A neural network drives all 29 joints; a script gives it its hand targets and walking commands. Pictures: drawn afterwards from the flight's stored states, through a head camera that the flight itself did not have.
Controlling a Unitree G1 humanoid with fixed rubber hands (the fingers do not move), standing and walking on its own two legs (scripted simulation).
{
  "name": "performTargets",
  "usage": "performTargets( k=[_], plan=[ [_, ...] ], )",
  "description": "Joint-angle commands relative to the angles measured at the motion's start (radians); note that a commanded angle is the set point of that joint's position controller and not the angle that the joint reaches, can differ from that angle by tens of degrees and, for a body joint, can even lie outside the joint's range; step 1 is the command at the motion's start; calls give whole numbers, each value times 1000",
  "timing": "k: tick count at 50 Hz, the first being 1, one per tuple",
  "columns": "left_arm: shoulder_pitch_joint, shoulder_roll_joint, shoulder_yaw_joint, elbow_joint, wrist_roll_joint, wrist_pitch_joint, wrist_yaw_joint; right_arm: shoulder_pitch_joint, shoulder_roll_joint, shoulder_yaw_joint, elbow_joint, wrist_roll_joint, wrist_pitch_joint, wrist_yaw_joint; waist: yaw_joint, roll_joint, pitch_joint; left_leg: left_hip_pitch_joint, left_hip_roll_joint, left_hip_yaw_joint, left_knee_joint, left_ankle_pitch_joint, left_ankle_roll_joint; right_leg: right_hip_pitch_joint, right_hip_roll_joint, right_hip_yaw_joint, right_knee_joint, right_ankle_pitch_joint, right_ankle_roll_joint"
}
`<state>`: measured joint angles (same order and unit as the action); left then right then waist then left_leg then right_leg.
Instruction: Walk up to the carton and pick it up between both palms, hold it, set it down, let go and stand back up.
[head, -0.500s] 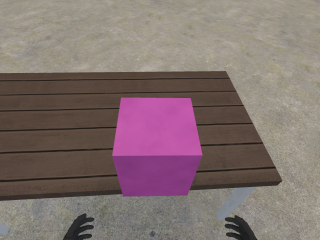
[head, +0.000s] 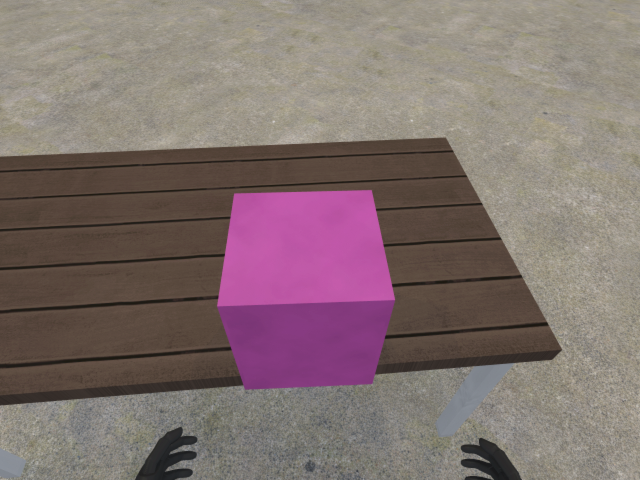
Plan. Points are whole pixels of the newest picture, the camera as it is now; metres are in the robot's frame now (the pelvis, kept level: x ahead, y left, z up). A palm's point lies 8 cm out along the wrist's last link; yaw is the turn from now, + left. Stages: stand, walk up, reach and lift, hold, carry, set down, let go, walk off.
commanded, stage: stand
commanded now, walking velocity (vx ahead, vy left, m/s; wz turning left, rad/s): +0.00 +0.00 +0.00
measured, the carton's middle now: (306, 293) +0.41 +0.04 -0.05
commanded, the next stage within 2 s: none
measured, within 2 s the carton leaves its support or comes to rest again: neither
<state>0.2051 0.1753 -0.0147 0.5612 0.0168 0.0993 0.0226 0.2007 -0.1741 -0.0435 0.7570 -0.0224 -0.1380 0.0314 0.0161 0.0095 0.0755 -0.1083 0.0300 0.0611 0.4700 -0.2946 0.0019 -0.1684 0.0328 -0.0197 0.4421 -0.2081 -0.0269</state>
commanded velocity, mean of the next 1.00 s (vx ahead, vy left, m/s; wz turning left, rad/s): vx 0.00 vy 0.00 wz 0.00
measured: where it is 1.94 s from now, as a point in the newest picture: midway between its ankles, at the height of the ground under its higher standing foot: outside the picture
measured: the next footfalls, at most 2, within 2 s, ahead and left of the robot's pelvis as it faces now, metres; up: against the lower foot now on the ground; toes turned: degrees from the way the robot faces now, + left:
none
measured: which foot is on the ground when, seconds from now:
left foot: down 0.00-1.00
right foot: down 0.00-1.00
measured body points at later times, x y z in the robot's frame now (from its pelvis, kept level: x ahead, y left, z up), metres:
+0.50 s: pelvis -0.01 +0.01 +0.00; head -0.04 +0.00 +0.45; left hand +0.02 +0.23 -0.15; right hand -0.03 -0.22 -0.16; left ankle -0.02 +0.11 -0.74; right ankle +0.02 -0.10 -0.74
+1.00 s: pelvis -0.01 +0.03 +0.00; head -0.04 +0.02 +0.45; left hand -0.05 +0.22 -0.16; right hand -0.07 -0.16 -0.17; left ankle -0.02 +0.11 -0.74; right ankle +0.02 -0.10 -0.74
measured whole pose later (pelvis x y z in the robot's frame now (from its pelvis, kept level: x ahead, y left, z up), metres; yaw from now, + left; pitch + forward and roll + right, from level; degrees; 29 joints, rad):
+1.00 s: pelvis -0.01 +0.03 +0.00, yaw -3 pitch -1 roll +0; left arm 0.42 0.04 0.01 1.14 0.01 0.00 0.04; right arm 0.43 -0.11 -0.02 1.11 -0.02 0.00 -0.03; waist -0.01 0.04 -0.06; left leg -0.16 -0.02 0.13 0.45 -0.27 0.06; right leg -0.26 -0.01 0.05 0.46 -0.19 0.02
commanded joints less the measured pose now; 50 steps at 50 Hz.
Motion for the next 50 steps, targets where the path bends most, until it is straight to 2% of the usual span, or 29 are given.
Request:
performTargets(
  k=[1,3,4,5,6,7,8,9,10,11,14,15,16,19,21,22,23,27,29,30,37,38,39,41,42,46,47,48,50],
  plan=[
    [61,137,73,-13,38,-116,-31,61,-152,-55,-84,-7,144,-24,-16,18,-128,-87,67,-53,-40,89,11,25,-111,79,-30,312,14],
    [50,120,68,1,34,-130,-35,83,-160,-57,-71,-2,149,-22,-22,-38,-193,-51,67,-54,-21,83,16,-1,-106,89,-11,346,3],
    [35,101,61,14,25,-133,-34,81,-163,-58,-68,-3,149,-21,-29,-67,-163,-77,58,-45,-21,39,10,-46,-108,99,-21,302,-5],
    [45,118,69,24,31,-136,-34,77,-147,-52,-50,-2,144,-20,-23,-33,-147,-104,54,-48,-18,20,10,-35,-112,113,-34,267,-6],
    [60,130,71,47,27,-137,-30,90,-144,-53,-44,-1,142,-16,-18,-80,-148,-114,48,-49,-24,17,6,-41,-114,121,-51,218,-8],
    [71,132,75,57,27,-136,-27,84,-138,-52,-29,-6,142,-17,-19,-47,-106,-117,53,-52,-38,23,10,-66,-113,122,-51,220,-10],
    [62,122,75,67,24,-135,-23,83,-151,-55,-26,-5,142,-16,-21,-63,-95,-120,52,-58,-45,27,13,-82,-109,132,-58,197,-17],
    [65,124,76,78,20,-139,-23,91,-137,-50,-11,-6,139,-20,-23,-18,-82,-117,61,-61,-56,35,18,-88,-114,137,-54,200,-21],
    [74,107,74,93,18,-143,-21,115,-146,-54,3,-8,137,-24,-21,-32,-69,-118,68,-61,-58,54,20,-89,-106,133,-46,233,-21],
    [91,108,75,108,14,-147,-17,125,-141,-51,25,-7,139,-29,-18,-13,-32,-139,56,-61,-65,27,15,-109,-106,139,-66,180,-21],
    [140,112,80,174,13,-147,-11,162,-133,-51,61,-1,131,-37,-15,-60,-36,-136,64,-74,-101,11,25,-96,-102,144,-79,110,-22],
    [161,91,78,189,11,-145,-8,159,-144,-52,72,-4,131,-41,-3,-39,1,-155,61,-68,-106,-10,24,-101,-98,147,-98,52,-15],
    [166,87,77,212,8,-143,-8,166,-142,-51,89,-5,132,-44,-12,-6,9,-148,59,-72,-113,-9,28,-115,-99,160,-107,51,-15],
    [184,93,85,250,10,-142,3,219,-103,-40,133,-7,128,-45,-17,-17,6,-158,67,-81,-138,6,32,-78,-98,141,-91,84,-21],
    [189,73,81,273,8,-143,3,221,-108,-39,157,-3,128,-49,-10,-31,4,-150,59,-68,-141,-15,33,-88,-97,153,-121,24,-18],
    [196,69,80,290,6,-139,5,232,-106,-35,166,-4,129,-50,-20,-3,32,-158,63,-65,-160,-38,31,-108,-97,150,-125,19,-9],
    [201,51,76,301,5,-138,5,246,-96,-34,183,-1,132,-53,-14,-27,41,-175,57,-66,-148,-51,31,-92,-97,161,-129,-21,-10],
    [244,42,78,355,2,-132,10,282,-85,-24,227,-2,128,-58,-12,-7,60,-181,72,-89,-186,-61,40,-80,-87,151,-116,12,-7],
    [252,42,79,394,2,-127,9,278,-62,-14,240,1,123,-57,-7,-25,68,-225,73,-96,-209,-111,41,-53,-85,136,-107,-4,0],
    [268,15,72,403,1,-123,8,283,-77,-16,247,2,122,-57,-4,7,79,-235,77,-92,-220,-132,38,-59,-85,134,-102,-4,4],
    [272,0,63,474,-3,-126,12,292,-29,4,294,3,123,-66,-10,24,102,-194,80,-93,-236,-138,50,-122,-76,123,-89,21,13],
    [271,-8,58,476,-6,-125,16,294,-32,1,295,5,125,-67,-14,-2,106,-196,77,-96,-235,-131,48,-128,-75,131,-91,22,17],
    [272,-22,53,494,-2,-125,16,309,-18,5,300,2,123,-68,-23,8,112,-194,83,-104,-234,-140,53,-131,-79,127,-85,23,16],
    [264,-16,51,502,-6,-121,16,338,-36,1,322,4,128,-71,-28,-48,128,-197,78,-96,-227,-139,54,-147,-79,132,-93,0,20],
    [255,-27,51,507,-3,-118,17,326,-39,4,321,1,129,-70,-30,-30,111,-208,81,-102,-234,-145,55,-136,-73,120,-82,20,25],
    [285,-31,46,547,-2,-118,17,327,1,15,332,4,131,-69,-30,-49,101,-197,79,-104,-234,-168,59,-150,-72,129,-87,-11,22],
    [278,-45,42,546,-8,-119,19,321,-12,12,327,5,130,-71,-28,-17,112,-219,82,-101,-228,-149,59,-133,-79,128,-83,12,23],
    [267,-34,44,550,-5,-119,19,318,3,17,331,6,126,-70,-31,-75,81,-197,72,-98,-216,-103,64,-125,-79,137,-78,21,15],
    [272,-54,35,553,-6,-120,18,324,-19,16,343,1,126,-70,-28,-65,88,-192,76,-100,-218,-94,59,-143,-81,133,-83,36,21]
  ],
)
